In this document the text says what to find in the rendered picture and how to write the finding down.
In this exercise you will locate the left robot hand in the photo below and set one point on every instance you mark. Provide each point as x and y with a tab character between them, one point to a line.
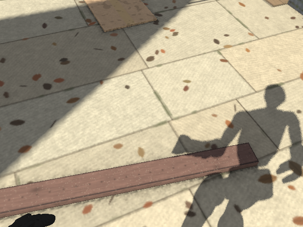
39	220

